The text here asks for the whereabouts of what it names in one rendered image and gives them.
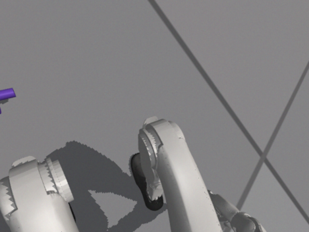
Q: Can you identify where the right robot arm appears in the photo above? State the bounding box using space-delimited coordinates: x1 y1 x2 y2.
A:
230 212 266 232

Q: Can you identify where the right robot foot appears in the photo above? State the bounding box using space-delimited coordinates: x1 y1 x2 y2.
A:
131 153 163 211

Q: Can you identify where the right robot hand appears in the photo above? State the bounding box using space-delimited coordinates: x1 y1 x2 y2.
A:
207 190 240 230

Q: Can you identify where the bottle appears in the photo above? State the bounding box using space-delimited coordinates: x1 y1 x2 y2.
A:
0 88 16 114

